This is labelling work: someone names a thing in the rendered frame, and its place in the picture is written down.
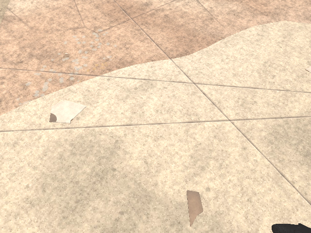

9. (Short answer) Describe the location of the robot right hand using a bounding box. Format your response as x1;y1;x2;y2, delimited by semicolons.
271;223;311;233

